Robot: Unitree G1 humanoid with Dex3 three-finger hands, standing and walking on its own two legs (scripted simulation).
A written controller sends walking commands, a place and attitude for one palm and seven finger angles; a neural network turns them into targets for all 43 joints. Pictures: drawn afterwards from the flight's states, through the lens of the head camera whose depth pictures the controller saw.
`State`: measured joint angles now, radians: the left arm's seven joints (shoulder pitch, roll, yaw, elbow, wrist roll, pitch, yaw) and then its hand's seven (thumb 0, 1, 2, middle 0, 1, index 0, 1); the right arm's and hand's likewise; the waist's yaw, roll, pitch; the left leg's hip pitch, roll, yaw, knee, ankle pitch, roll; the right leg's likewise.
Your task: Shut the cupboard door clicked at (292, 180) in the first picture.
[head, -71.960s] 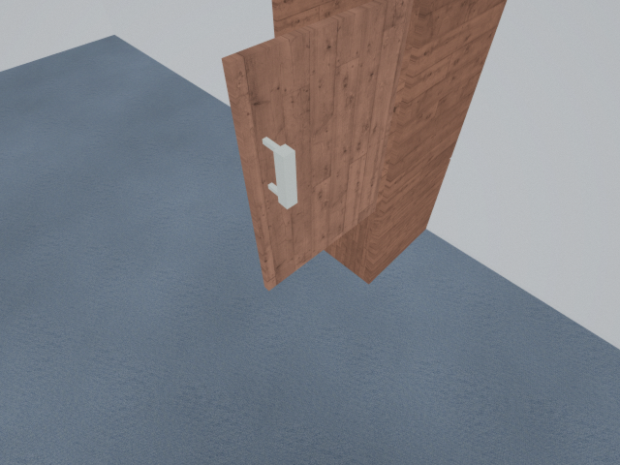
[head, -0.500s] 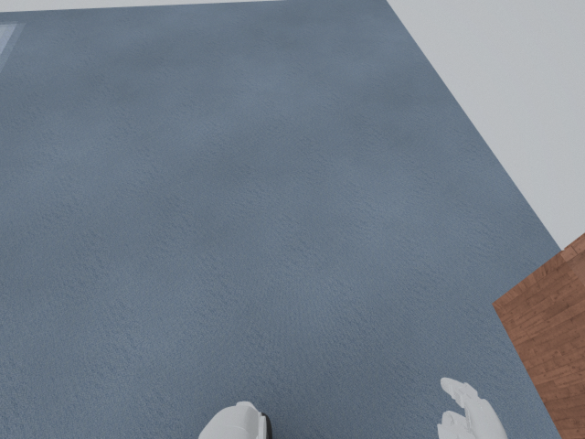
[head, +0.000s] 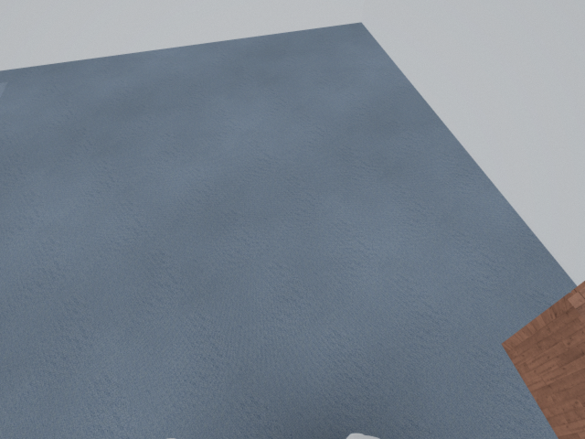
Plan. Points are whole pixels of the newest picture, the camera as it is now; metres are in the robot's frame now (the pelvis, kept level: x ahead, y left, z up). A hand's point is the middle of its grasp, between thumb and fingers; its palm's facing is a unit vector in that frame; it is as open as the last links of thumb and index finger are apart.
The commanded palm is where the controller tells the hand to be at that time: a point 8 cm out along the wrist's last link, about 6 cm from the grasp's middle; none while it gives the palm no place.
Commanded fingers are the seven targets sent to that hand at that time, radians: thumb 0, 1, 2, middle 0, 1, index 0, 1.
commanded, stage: turn to face it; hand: left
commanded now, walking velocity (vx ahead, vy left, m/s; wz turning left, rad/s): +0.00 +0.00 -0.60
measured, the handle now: out of the picture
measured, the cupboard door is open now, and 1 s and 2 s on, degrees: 3 3 3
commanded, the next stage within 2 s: take the last steps up to it in 1.96 s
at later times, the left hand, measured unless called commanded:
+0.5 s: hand (176, 397) +0.20 +0.21 -0.15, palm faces -0.25 -0.94 -0.22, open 7.4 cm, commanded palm none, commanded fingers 0.00 0.90 0.90 -0.20 -0.30 -0.20 -0.30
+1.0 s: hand (217, 365) +0.25 +0.15 -0.17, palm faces -0.52 -0.83 -0.20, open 7.4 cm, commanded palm none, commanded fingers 0.00 0.90 0.90 -0.20 -0.30 -0.20 -0.30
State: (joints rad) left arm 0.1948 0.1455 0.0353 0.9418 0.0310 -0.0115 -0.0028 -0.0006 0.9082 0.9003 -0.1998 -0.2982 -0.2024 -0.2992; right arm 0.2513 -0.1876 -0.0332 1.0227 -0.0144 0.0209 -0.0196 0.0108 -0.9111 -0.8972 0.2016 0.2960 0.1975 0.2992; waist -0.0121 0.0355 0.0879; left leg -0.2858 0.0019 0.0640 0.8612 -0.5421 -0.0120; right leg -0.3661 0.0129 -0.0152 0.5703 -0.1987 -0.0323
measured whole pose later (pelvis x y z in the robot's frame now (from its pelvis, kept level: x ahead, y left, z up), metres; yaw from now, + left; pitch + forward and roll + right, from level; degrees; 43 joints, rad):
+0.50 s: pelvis +0.04 +0.03 +0.01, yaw -18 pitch +0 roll -2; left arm 0.15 0.25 0.10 0.89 0.03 0.08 -0.04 0.00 0.91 0.90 -0.20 -0.30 -0.20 -0.30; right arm 0.21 -0.20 -0.03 0.92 -0.04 0.01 -0.03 0.01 -0.90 -0.90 0.20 0.30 0.20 0.30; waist 0.01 0.02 0.09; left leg -0.18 0.12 0.19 0.51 -0.32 0.00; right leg -0.42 -0.02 -0.05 0.87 -0.40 0.04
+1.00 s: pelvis +0.08 +0.03 +0.00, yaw -34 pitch +2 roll -1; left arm 0.20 0.23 0.07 0.88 0.02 0.07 -0.02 0.00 0.90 0.90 -0.20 -0.30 -0.21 -0.30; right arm 0.18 -0.23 -0.03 0.85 -0.02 0.01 -0.02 0.01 -0.91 -0.90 0.20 0.30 0.20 0.30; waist 0.01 -0.02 0.07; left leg -0.34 0.05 0.05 0.61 -0.29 -0.01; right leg -0.38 0.05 0.11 0.72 -0.42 0.02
